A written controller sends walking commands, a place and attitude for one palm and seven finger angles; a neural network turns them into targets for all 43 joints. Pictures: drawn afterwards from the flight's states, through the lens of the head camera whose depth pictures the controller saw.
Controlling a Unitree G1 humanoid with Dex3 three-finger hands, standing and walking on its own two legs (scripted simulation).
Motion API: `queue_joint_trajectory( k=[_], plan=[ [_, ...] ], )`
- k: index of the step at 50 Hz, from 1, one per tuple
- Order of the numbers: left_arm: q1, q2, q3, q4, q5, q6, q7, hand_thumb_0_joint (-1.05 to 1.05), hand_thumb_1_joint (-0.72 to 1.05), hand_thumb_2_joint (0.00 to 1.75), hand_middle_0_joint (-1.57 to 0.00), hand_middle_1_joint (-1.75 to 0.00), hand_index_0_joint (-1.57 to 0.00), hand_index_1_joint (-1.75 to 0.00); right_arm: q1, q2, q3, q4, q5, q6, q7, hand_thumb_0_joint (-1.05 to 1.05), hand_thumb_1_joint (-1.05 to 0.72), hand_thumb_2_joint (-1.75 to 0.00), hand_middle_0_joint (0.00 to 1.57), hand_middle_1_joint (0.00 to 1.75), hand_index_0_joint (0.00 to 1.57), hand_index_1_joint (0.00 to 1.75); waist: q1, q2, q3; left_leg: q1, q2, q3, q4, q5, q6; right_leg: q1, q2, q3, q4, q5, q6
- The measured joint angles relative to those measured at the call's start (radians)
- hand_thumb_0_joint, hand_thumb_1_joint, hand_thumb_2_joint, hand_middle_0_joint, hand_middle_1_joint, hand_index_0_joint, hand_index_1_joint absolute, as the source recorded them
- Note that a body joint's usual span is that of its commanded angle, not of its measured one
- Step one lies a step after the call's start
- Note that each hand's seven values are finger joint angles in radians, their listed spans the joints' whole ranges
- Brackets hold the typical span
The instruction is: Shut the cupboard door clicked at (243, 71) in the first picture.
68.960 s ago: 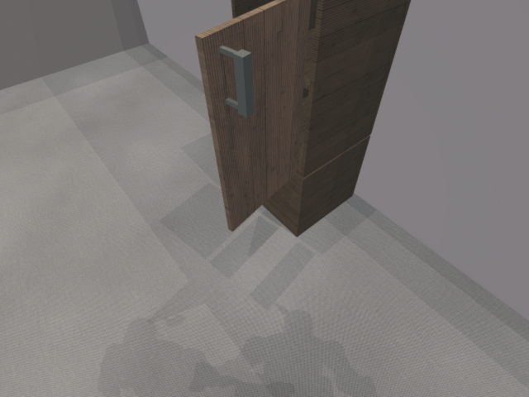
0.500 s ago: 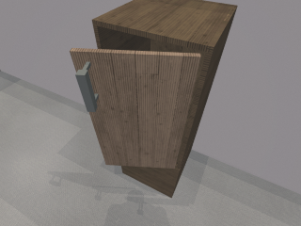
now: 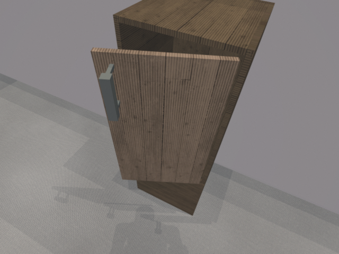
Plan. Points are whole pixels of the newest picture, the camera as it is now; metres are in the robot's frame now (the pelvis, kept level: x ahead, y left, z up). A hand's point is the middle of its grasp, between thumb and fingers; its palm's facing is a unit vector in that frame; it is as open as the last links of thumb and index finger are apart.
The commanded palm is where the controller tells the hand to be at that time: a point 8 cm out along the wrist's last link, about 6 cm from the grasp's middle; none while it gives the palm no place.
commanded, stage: look again from close up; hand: left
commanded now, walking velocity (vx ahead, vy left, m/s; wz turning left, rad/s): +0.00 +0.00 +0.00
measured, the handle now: (112, 93) +0.44 +0.18 +0.15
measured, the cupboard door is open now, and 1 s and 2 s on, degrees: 24 24 24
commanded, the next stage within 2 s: raise the hand and make a fist in 0.28 s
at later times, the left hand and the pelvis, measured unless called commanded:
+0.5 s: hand out of the picture +0.11 +0.21 -0.10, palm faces +0.23 -0.94 -0.24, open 7.2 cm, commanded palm +0.11 +0.22 -0.06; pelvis +0.02 +0.01 +0.00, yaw +4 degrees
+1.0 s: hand (82, 222) +0.17 +0.19 +0.05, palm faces +0.18 -0.98 -0.02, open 5.2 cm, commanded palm +0.14 +0.23 +0.02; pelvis +0.02 +0.00 -0.07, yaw +10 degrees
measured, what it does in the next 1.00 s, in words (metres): lowers itself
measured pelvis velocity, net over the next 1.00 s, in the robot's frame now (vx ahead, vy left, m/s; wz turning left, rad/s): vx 0.02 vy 0.00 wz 0.18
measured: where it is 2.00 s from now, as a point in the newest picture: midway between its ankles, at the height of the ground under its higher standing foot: outside the picture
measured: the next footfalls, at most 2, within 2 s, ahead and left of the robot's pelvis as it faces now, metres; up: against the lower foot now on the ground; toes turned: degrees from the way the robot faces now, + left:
none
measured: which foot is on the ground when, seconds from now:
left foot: down 0.00-1.00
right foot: down 0.00-1.00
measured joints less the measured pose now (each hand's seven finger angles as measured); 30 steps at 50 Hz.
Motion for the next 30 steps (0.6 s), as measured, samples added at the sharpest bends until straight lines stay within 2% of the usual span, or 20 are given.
queue_joint_trajectory(
  k=[13, 20, 21, 22, 23, 24, 26, 27, 29, 30],
  plan=[
    [0.030, -0.022, 0.002, 0.050, 0.001, -0.003, 0.007, 0.00, 0.91, 0.90, -0.20, -0.30, -0.20, -0.30, -0.009, 0.008, -0.009, 0.030, 0.005, -0.010, -0.012, 0.00, -0.91, -0.90, 0.20, 0.30, 0.20, 0.29, 0.006, -0.007, 0.000, 0.026, -0.024, 0.013, -0.038, 0.005, 0.014, 0.007, -0.020, 0.017, -0.003, -0.006, 0.020],
    [0.018, -0.023, -0.002, 0.059, 0.003, -0.007, 0.014, 0.00, 0.91, 0.90, -0.20, -0.30, -0.20, -0.30, -0.002, 0.013, -0.003, 0.027, 0.006, -0.009, -0.014, 0.00, -0.91, -0.90, 0.20, 0.30, 0.20, 0.29, 0.000, -0.007, -0.002, 0.026, -0.030, 0.017, -0.038, -0.001, 0.017, 0.001, -0.026, 0.022, 0.010, -0.019, 0.022],
    [0.064, -0.019, 0.024, -0.117, -0.019, 0.066, 0.007, 0.00, 0.91, 0.90, -0.20, -0.30, -0.20, -0.30, 0.020, 0.012, 0.007, -0.027, 0.007, -0.022, -0.021, 0.00, -0.92, -0.90, 0.20, 0.30, 0.20, 0.29, -0.020, -0.011, 0.007, 0.011, -0.032, 0.005, -0.016, -0.006, 0.020, -0.014, -0.024, 0.024, 0.047, -0.030, 0.015],
    [0.121, 0.001, 0.023, -0.336, -0.037, 0.115, 0.026, 0.01, 0.92, 0.90, -0.20, -0.30, -0.20, -0.30, 0.057, 0.010, 0.023, -0.081, 0.019, -0.079, -0.037, 0.01, -0.92, -0.90, 0.21, 0.30, 0.20, 0.29, -0.033, -0.018, 0.012, 0.002, -0.036, -0.012, -0.001, -0.010, 0.019, -0.035, -0.013, 0.036, 0.119, -0.080, 0.004],
    [0.167, 0.030, 0.026, -0.505, -0.057, 0.089, 0.053, 0.03, 0.94, 0.90, -0.21, -0.31, -0.21, -0.31, 0.094, 0.003, 0.036, -0.116, 0.020, -0.146, -0.051, 0.01, -0.92, -0.90, 0.21, 0.30, 0.20, 0.29, -0.035, -0.019, 0.000, 0.000, -0.038, -0.027, -0.001, -0.011, 0.009, -0.058, 0.003, 0.047, 0.183, -0.121, -0.007],
    [0.189, 0.057, 0.022, -0.633, -0.079, 0.054, 0.079, 0.04, 0.96, 0.90, -0.21, -0.31, -0.21, -0.31, 0.123, -0.009, 0.041, -0.134, 0.027, -0.203, -0.051, 0.01, -0.93, -0.90, 0.21, 0.30, 0.20, 0.29, -0.035, -0.014, -0.026, -0.005, -0.040, -0.041, -0.006, -0.012, -0.018, -0.081, 0.015, 0.048, 0.230, -0.143, -0.018],
    [0.177, 0.084, 0.005, -0.837, -0.131, 0.023, 0.114, 0.04, 0.97, 0.90, -0.22, -0.32, -0.22, -0.32, 0.155, -0.053, 0.036, -0.177, 0.048, -0.277, -0.028, 0.01, -0.92, -0.90, 0.21, 0.30, 0.20, 0.29, -0.041, 0.018, -0.064, -0.018, -0.044, -0.073, 0.006, -0.018, -0.054, -0.102, 0.027, 0.028, 0.254, -0.143, -0.031],
    [0.151, 0.083, -0.003, -0.915, -0.147, -0.003, 0.116, 0.04, 0.97, 0.90, -0.23, -0.33, -0.22, -0.33, 0.155, -0.079, 0.032, -0.203, 0.053, -0.305, -0.021, 0.01, -0.92, -0.90, 0.21, 0.30, 0.20, 0.29, -0.047, 0.037, -0.070, -0.031, -0.048, -0.085, 0.034, -0.029, -0.057, -0.101, 0.030, 0.020, 0.229, -0.143, -0.036],
    [0.084, 0.071, -0.002, -1.021, -0.166, -0.096, 0.089, 0.03, 0.96, 0.90, -0.24, -0.35, -0.24, -0.35, 0.127, -0.119, 0.020, -0.264, 0.053, -0.344, -0.008, 0.01, -0.92, -0.90, 0.21, 0.30, 0.20, 0.29, -0.060, 0.042, -0.078, -0.091, -0.068, -0.079, 0.129, -0.070, -0.052, -0.118, 0.024, 0.030, 0.150, -0.180, -0.043],
    [0.049, 0.055, 0.005, -1.039, -0.174, -0.154, 0.057, 0.03, 0.96, 0.90, -0.25, -0.36, -0.25, -0.36, 0.099, -0.134, 0.011, -0.295, 0.047, -0.352, -0.002, 0.01, -0.92, -0.90, 0.21, 0.30, 0.20, 0.29, -0.065, 0.042, -0.082, -0.131, -0.071, -0.067, 0.188, -0.096, -0.043, -0.153, 0.024, 0.041, 0.173, -0.130, -0.042]
  ],
)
